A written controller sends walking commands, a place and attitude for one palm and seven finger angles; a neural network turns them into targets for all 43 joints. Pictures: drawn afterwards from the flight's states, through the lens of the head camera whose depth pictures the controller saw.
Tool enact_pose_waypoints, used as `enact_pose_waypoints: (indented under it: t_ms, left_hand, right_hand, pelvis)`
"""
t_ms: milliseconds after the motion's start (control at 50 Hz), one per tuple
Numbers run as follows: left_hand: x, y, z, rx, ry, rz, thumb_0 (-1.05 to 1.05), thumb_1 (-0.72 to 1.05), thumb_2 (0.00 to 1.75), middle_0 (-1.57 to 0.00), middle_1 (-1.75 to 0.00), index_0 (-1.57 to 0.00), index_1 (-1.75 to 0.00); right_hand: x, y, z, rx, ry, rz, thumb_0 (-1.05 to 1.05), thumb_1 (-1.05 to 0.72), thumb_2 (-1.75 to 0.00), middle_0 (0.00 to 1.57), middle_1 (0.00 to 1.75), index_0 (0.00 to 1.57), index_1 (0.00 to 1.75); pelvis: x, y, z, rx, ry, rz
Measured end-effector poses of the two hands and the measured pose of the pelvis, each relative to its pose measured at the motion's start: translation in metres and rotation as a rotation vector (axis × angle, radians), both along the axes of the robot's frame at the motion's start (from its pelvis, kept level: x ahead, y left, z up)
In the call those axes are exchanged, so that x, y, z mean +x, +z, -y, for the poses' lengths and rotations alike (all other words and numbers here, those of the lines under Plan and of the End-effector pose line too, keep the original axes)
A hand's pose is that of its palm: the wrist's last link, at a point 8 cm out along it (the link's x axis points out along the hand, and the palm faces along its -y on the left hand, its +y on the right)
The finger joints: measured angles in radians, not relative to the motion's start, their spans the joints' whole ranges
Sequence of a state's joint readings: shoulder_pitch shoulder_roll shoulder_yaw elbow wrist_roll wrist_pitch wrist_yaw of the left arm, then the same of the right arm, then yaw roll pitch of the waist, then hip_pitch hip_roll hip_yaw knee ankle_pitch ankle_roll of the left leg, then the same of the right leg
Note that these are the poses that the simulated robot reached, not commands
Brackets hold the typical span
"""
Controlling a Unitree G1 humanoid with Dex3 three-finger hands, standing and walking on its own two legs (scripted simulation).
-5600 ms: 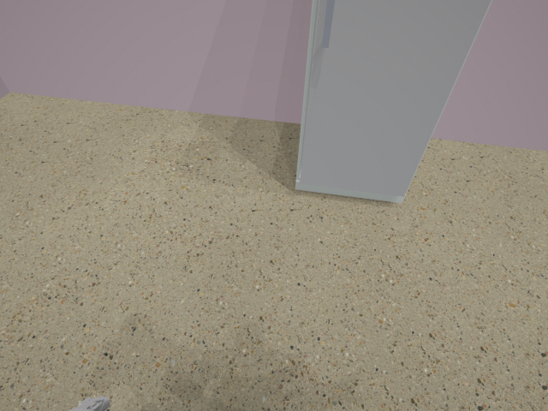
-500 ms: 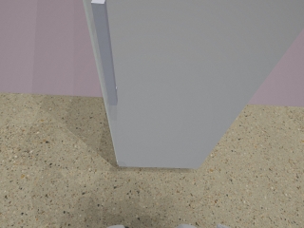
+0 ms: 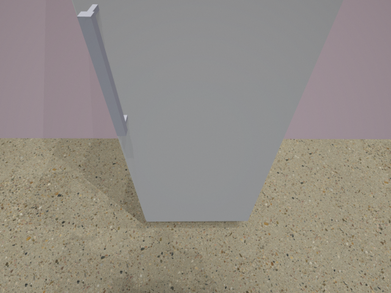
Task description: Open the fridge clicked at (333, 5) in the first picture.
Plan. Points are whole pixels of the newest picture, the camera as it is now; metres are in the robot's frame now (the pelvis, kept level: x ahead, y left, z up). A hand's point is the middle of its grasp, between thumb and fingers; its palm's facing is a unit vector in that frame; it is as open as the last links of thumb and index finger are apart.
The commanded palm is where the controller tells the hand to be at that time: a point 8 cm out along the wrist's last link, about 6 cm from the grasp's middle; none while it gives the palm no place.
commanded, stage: come to a stop and stand still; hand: left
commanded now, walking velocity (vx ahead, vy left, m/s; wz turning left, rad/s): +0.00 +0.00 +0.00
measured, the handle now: (110, 80) +0.52 +0.23 +0.17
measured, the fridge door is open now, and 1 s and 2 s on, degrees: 0 0 0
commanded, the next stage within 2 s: look again from close up in 0.90 s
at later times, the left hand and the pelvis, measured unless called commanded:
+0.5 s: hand out of the picture +0.01 +0.19 -0.18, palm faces +0.03 -0.98 -0.19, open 7.4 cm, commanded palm none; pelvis +0.01 +0.02 +0.00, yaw +0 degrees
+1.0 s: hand out of the picture +0.06 +0.23 -0.17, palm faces -0.01 -0.97 -0.23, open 7.4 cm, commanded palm none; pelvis +0.02 +0.04 +0.00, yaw -1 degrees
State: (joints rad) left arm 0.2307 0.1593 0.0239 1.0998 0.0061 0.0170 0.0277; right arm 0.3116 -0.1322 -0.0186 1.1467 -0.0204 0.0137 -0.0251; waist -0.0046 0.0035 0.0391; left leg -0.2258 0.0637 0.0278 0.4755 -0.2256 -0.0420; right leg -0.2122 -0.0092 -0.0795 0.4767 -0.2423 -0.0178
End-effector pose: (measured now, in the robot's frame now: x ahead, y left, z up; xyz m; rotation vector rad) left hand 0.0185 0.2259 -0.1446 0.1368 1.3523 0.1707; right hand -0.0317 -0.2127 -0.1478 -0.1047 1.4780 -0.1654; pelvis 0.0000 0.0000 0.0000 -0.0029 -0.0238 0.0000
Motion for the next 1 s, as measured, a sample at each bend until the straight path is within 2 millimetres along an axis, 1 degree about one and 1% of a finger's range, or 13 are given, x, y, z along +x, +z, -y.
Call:
enact_pose_waypoints:
  t_ms: [60, 140, 240, 320, 360, 440, 560, 680, 820, 1000]
  left_hand:
    - [-0.010, 0.001, 0.004, -0.005, 0.007, -0.021, 0.01, 0.94, 0.90, -0.21, -0.30, -0.20, -0.30]
    - [-0.024, 0.002, 0.011, -0.015, 0.011, -0.058, 0.01, 0.93, 0.90, -0.21, -0.30, -0.20, -0.30]
    - [-0.035, 0.001, 0.018, -0.032, 0.016, -0.088, 0.01, 0.92, 0.90, -0.20, -0.30, -0.20, -0.30]
    - [-0.038, -0.003, 0.018, -0.032, -0.004, -0.070, 0.01, 0.91, 0.90, -0.21, -0.30, -0.20, -0.30]
    - [-0.035, -0.005, 0.013, -0.035, -0.009, -0.057, 0.01, 0.91, 0.90, -0.21, -0.30, -0.20, -0.30]
    - [-0.023, -0.005, -0.002, -0.021, -0.013, -0.027, 0.01, 0.91, 0.90, -0.21, -0.30, -0.20, -0.30]
    - [-0.002, 0.000, -0.027, 0.012, -0.020, 0.024, 0.01, 0.91, 0.90, -0.21, -0.30, -0.20, -0.30]
    - [0.013, 0.004, -0.043, 0.036, -0.038, 0.039, 0.01, 0.91, 0.90, -0.20, -0.30, -0.20, -0.30]
    - [0.025, 0.006, -0.052, 0.045, -0.051, 0.042, 0.01, 0.91, 0.90, -0.20, -0.30, -0.20, -0.30]
    - [0.034, 0.006, -0.052, 0.038, -0.060, 0.043, 0.01, 0.91, 0.90, -0.20, -0.30, -0.20, -0.30]
  right_hand:
    - [-0.008, 0.001, -0.006, 0.020, 0.000, -0.025, 0.00, -0.91, -0.89, 0.19, 0.30, 0.20, 0.30]
    - [-0.009, 0.000, -0.010, 0.035, -0.006, -0.024, 0.00, -0.91, -0.89, 0.19, 0.30, 0.20, 0.30]
    - [0.000, -0.001, -0.011, 0.035, -0.009, 0.005, 0.00, -0.91, -0.89, 0.20, 0.30, 0.20, 0.30]
    - [0.015, -0.005, -0.009, 0.026, 0.005, 0.059, 0.00, -0.91, -0.89, 0.20, 0.30, 0.20, 0.30]
    - [0.022, -0.006, -0.009, 0.012, 0.011, 0.096, 0.00, -0.92, -0.89, 0.19, 0.30, 0.20, 0.30]
    - [0.034, -0.004, -0.014, -0.004, 0.024, 0.141, 0.01, -0.92, -0.89, 0.19, 0.30, 0.20, 0.30]
    - [0.045, 0.000, -0.019, -0.013, 0.048, 0.153, 0.01, -0.93, -0.89, 0.19, 0.30, 0.20, 0.30]
    - [0.057, 0.003, -0.020, -0.021, 0.060, 0.161, 0.01, -0.93, -0.89, 0.20, 0.30, 0.20, 0.30]
    - [0.071, 0.005, -0.017, -0.035, 0.071, 0.172, 0.01, -0.92, -0.89, 0.20, 0.30, 0.20, 0.30]
    - [0.086, 0.009, -0.009, -0.056, 0.083, 0.184, 0.00, -0.91, -0.89, 0.20, 0.30, 0.20, 0.30]
  pelvis:
    - [-0.002, 0.002, 0.002, 0.003, -0.002, 0.001]
    - [-0.003, 0.003, 0.003, 0.005, -0.006, 0.001]
    - [-0.001, 0.003, 0.002, 0.006, -0.011, 0.002]
    - [-0.002, -0.002, -0.005, -0.018, -0.007, -0.009]
    - [0.000, -0.005, -0.010, -0.020, -0.004, -0.006]
    - [0.005, -0.006, -0.019, -0.008, -0.004, -0.003]
    - [0.010, -0.004, -0.028, 0.002, -0.005, -0.002]
    - [0.014, -0.002, -0.033, 0.005, -0.011, -0.002]
    - [0.019, -0.001, -0.036, 0.006, -0.015, 0.000]
    - [0.023, 0.000, -0.036, 0.007, -0.016, 0.002]
